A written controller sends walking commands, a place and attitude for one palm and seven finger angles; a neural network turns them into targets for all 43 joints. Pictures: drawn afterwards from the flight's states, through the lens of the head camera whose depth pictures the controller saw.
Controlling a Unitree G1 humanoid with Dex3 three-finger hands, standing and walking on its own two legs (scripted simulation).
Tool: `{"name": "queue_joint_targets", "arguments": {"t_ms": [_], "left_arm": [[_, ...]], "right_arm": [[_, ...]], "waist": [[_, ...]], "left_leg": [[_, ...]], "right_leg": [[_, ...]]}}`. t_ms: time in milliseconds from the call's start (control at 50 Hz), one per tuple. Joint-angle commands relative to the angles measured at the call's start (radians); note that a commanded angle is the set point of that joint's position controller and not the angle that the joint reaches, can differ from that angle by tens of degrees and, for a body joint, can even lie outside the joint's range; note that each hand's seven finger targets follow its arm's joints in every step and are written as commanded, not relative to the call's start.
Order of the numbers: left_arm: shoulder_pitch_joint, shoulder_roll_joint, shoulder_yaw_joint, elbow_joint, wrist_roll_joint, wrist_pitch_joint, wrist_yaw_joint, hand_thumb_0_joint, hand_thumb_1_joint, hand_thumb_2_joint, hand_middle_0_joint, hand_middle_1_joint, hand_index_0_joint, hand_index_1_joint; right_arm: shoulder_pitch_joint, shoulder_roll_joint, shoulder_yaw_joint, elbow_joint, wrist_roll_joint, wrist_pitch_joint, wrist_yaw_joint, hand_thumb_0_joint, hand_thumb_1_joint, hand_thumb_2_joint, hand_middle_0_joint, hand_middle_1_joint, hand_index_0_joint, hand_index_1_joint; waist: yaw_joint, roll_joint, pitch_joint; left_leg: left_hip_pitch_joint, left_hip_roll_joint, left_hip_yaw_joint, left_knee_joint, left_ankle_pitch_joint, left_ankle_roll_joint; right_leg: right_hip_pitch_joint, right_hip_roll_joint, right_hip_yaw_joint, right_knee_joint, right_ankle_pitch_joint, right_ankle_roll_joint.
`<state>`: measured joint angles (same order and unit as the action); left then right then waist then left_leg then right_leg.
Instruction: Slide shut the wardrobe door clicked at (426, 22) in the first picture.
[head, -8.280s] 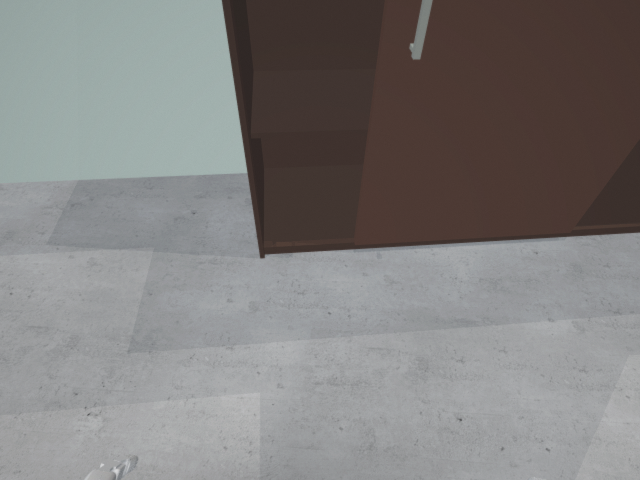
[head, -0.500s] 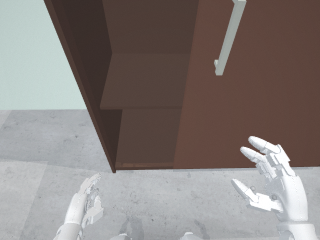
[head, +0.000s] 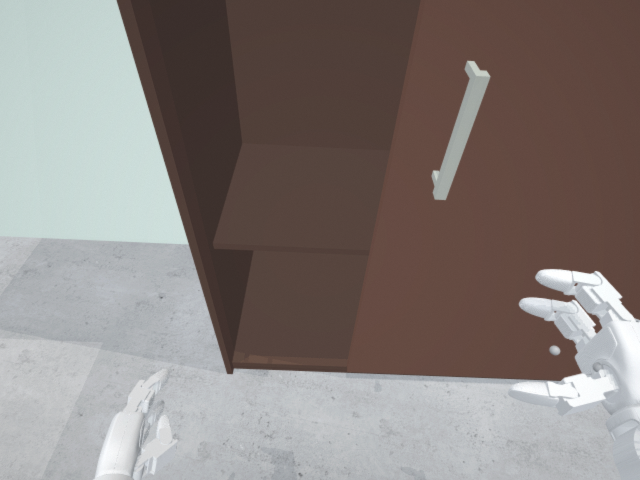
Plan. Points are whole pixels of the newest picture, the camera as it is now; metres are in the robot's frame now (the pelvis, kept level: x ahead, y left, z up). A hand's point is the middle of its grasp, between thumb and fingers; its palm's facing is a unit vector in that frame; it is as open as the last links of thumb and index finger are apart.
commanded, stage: raise the hand with hooked fingers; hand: right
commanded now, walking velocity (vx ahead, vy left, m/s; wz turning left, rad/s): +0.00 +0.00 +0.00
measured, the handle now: (454, 135) +0.56 -0.18 +0.17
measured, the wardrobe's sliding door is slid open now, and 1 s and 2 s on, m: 0.37 0.37 0.37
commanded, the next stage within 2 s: move the hooked fingers beside the handle in 0.94 s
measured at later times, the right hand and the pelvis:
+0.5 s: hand (629, 264) +0.29 -0.28 +0.20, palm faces +0.11 +0.99 -0.08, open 14.0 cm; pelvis +0.01 +0.01 +0.01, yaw +0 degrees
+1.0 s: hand (606, 273) +0.28 -0.26 +0.19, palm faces +0.07 +0.99 -0.09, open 14.0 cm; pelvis +0.01 +0.01 +0.02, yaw +0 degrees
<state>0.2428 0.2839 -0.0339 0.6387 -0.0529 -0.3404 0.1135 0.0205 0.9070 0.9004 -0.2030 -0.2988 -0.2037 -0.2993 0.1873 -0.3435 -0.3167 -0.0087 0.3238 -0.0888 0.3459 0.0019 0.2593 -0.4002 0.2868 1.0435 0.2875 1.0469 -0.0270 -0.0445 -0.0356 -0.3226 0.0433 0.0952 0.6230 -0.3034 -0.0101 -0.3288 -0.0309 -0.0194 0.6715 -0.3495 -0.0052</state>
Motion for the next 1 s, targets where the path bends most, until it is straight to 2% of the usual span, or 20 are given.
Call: {"name": "queue_joint_targets", "arguments": {"t_ms": [0,60,80,120,160,300,380,420,460,500,580,620,680,700,760,800,820,860,940,980], "left_arm": [[-0.098,0.097,0.023,-0.156,0.002,-0.054,0.003,0.000,0.900,0.900,-0.200,-0.300,-0.200,-0.300],[-0.105,0.097,0.017,-0.158,-0.005,-0.044,0.000,0.000,0.900,0.900,-0.200,-0.300,-0.200,-0.300],[-0.108,0.098,0.015,-0.160,-0.007,-0.041,0.001,0.000,0.900,0.900,-0.200,-0.300,-0.200,-0.300],[-0.106,0.099,0.011,-0.163,-0.009,-0.033,0.003,0.000,0.900,0.900,-0.200,-0.300,-0.200,-0.300],[-0.107,0.105,0.010,-0.168,-0.008,-0.020,0.008,0.000,0.900,0.900,-0.200,-0.300,-0.200,-0.300],[-0.134,0.095,-0.005,-0.166,-0.003,0.004,0.011,0.000,0.900,0.900,-0.200,-0.300,-0.200,-0.300],[-0.144,0.094,-0.007,-0.160,-0.013,0.010,0.013,0.000,0.900,0.900,-0.200,-0.300,-0.200,-0.300],[-0.146,0.098,-0.007,-0.159,-0.015,0.015,0.012,0.000,0.900,0.900,-0.200,-0.300,-0.200,-0.300],[-0.134,0.105,-0.004,-0.161,-0.020,0.021,0.010,0.000,0.900,0.900,-0.200,-0.300,-0.200,-0.300],[-0.134,0.110,0.000,-0.171,-0.021,0.027,0.002,0.000,0.900,0.900,-0.200,-0.300,-0.200,-0.300],[-0.150,0.106,0.006,-0.199,-0.020,0.031,-0.007,0.000,0.900,0.900,-0.200,-0.300,-0.200,-0.300],[-0.154,0.100,0.003,-0.202,-0.014,0.031,-0.013,0.000,0.900,0.900,-0.200,-0.300,-0.200,-0.300],[-0.146,0.096,0.007,-0.192,-0.012,0.025,-0.008,0.000,0.900,0.900,-0.200,-0.300,-0.200,-0.300],[-0.145,0.094,0.003,-0.189,-0.007,0.026,-0.008,0.000,0.900,0.900,-0.200,-0.300,-0.200,-0.300],[-0.138,0.095,0.005,-0.178,-0.016,0.021,0.001,0.000,0.900,0.900,-0.200,-0.300,-0.200,-0.300],[-0.133,0.096,0.003,-0.174,-0.015,0.023,0.005,0.000,0.900,0.900,-0.200,-0.300,-0.200,-0.300],[-0.133,0.100,0.002,-0.173,-0.020,0.022,0.007,0.000,0.900,0.900,-0.200,-0.300,-0.200,-0.300],[-0.135,0.102,0.004,-0.179,-0.022,0.020,0.011,0.000,0.900,0.900,-0.200,-0.300,-0.200,-0.300],[-0.139,0.100,0.002,-0.183,-0.015,0.017,0.008,0.000,0.900,0.900,-0.200,-0.300,-0.200,-0.300],[-0.139,0.098,0.002,-0.179,-0.015,0.018,0.007,0.000,0.900,0.900,-0.200,-0.300,-0.200,-0.300]], "right_arm": [[-0.249,-0.250,-0.202,-0.206,0.045,-0.036,-0.011,0.000,0.477,-0.310,0.298,1.185,0.298,1.185],[-0.304,-0.228,-0.166,-0.164,0.035,0.010,0.013,0.000,0.500,-0.300,0.300,1.200,0.300,1.200],[-0.322,-0.229,-0.157,-0.151,0.028,0.031,0.022,0.000,0.500,-0.300,0.300,1.200,0.300,1.200],[-0.371,-0.238,-0.144,-0.144,0.025,0.068,0.048,0.000,0.500,-0.300,0.300,1.200,0.300,1.200],[-0.396,-0.271,-0.171,-0.119,0.023,0.103,0.062,0.000,0.500,-0.300,0.300,1.200,0.300,1.200],[-0.546,-0.399,-0.290,-0.117,0.038,0.117,0.069,0.000,0.500,-0.300,0.300,1.200,0.300,1.200],[-0.617,-0.395,-0.269,-0.059,0.033,0.130,0.089,0.000,0.500,-0.300,0.300,1.200,0.300,1.200],[-0.647,-0.405,-0.261,-0.030,0.033,0.150,0.103,0.000,0.500,-0.300,0.300,1.200,0.300,1.200],[-0.594,-0.360,-0.217,0.038,0.026,0.178,0.122,0.000,0.500,-0.300,0.300,1.200,0.300,1.200],[-0.532,-0.346,-0.216,0.081,0.034,0.206,0.140,0.000,0.500,-0.300,0.300,1.200,0.300,1.200],[-0.549,-0.416,-0.285,-0.052,0.033,0.193,0.122,0.000,0.500,-0.300,0.300,1.200,0.300,1.200],[-0.564,-0.445,-0.323,-0.112,0.041,0.168,0.100,0.000,0.500,-0.300,0.300,1.200,0.300,1.200],[-0.573,-0.429,-0.332,-0.123,0.037,0.136,0.066,0.000,0.500,-0.300,0.300,1.200,0.300,1.200],[-0.589,-0.438,-0.332,-0.126,0.036,0.135,0.062,0.000,0.500,-0.300,0.300,1.200,0.300,1.200],[-0.604,-0.379,-0.270,-0.082,0.019,0.147,0.064,0.000,0.500,-0.300,0.300,1.200,0.300,1.200],[-0.598,-0.361,-0.238,-0.049,0.015,0.168,0.077,0.000,0.500,-0.300,0.300,1.200,0.300,1.200],[-0.607,-0.356,-0.222,-0.036,0.012,0.178,0.083,0.000,0.500,-0.300,0.300,1.200,0.300,1.200],[-0.615,-0.363,-0.217,-0.055,0.006,0.185,0.090,0.000,0.500,-0.300,0.300,1.200,0.300,1.200],[-0.591,-0.405,-0.272,-0.075,0.019,0.174,0.094,0.000,0.500,-0.300,0.300,1.200,0.300,1.200],[-0.566,-0.405,-0.292,-0.044,0.028,0.166,0.093,0.000,0.500,-0.300,0.300,1.200,0.300,1.200]], "waist": [[-0.032,-0.034,-0.127],[-0.020,-0.048,-0.097],[-0.019,-0.074,-0.083],[-0.013,-0.057,-0.077],[-0.016,-0.001,-0.106],[-0.031,-0.010,-0.169],[-0.017,-0.071,-0.156],[-0.014,-0.059,-0.139],[-0.013,-0.010,-0.119],[-0.025,0.022,-0.100],[-0.039,-0.012,-0.196],[-0.044,-0.004,-0.200],[-0.037,-0.042,-0.186],[-0.041,-0.059,-0.158],[-0.019,-0.090,-0.119],[-0.018,-0.081,-0.089],[-0.011,-0.049,-0.078],[-0.011,-0.060,-0.111],[-0.026,-0.012,-0.162],[-0.029,0.019,-0.163]], "left_leg": [[0.121,-0.052,-0.014,-0.114,0.189,0.032],[0.112,-0.049,-0.013,-0.128,0.226,0.029],[0.106,-0.048,-0.016,-0.135,0.223,0.029],[0.123,-0.051,-0.018,-0.151,0.243,0.030],[0.140,-0.052,-0.018,-0.159,0.247,0.026],[0.205,-0.052,-0.028,-0.193,0.277,0.030],[0.185,-0.043,-0.035,-0.208,0.267,0.030],[0.191,-0.039,-0.045,-0.218,0.273,0.031],[0.176,-0.043,-0.030,-0.211,0.274,0.030],[0.186,-0.040,-0.037,-0.211,0.280,0.031],[0.206,-0.040,-0.028,-0.198,0.292,0.029],[0.223,-0.044,-0.030,-0.203,0.296,0.030],[0.208,-0.047,-0.025,-0.207,0.280,0.029],[0.209,-0.050,-0.032,-0.219,0.269,0.034],[0.175,-0.049,-0.028,-0.230,0.239,0.031],[0.169,-0.050,-0.036,-0.244,0.221,0.034],[0.158,-0.051,-0.032,-0.247,0.204,0.029],[0.167,-0.050,-0.032,-0.245,0.197,0.028],[0.199,-0.054,-0.029,-0.242,0.218,0.026],[0.202,-0.054,-0.028,-0.237,0.238,0.024]], "right_leg": [[0.075,0.032,0.046,-0.162,0.233,-0.010],[0.099,0.031,0.035,-0.178,0.250,-0.010],[0.103,0.031,0.032,-0.183,0.243,-0.010],[0.117,0.031,0.035,-0.194,0.253,-0.013],[0.124,0.031,0.038,-0.200,0.257,-0.017],[0.175,0.039,0.041,-0.220,0.295,-0.018],[0.192,0.038,0.032,-0.233,0.276,-0.018],[0.186,0.036,0.033,-0.235,0.276,-0.020],[0.175,0.034,0.035,-0.242,0.278,-0.020],[0.150,0.035,0.035,-0.237,0.280,-0.019],[0.193,0.039,0.031,-0.238,0.311,-0.020],[0.193,0.038,0.030,-0.243,0.321,-0.021],[0.206,0.036,0.023,-0.253,0.312,-0.019],[0.199,0.038,0.022,-0.256,0.300,-0.018],[0.204,0.035,0.018,-0.270,0.266,-0.017],[0.196,0.037,0.020,-0.272,0.245,-0.018],[0.189,0.034,0.022,-0.277,0.227,-0.019],[0.203,0.037,0.024,-0.277,0.225,-0.020],[0.214,0.040,0.031,-0.277,0.248,-0.022],[0.206,0.039,0.027,-0.271,0.259,-0.024]]}}
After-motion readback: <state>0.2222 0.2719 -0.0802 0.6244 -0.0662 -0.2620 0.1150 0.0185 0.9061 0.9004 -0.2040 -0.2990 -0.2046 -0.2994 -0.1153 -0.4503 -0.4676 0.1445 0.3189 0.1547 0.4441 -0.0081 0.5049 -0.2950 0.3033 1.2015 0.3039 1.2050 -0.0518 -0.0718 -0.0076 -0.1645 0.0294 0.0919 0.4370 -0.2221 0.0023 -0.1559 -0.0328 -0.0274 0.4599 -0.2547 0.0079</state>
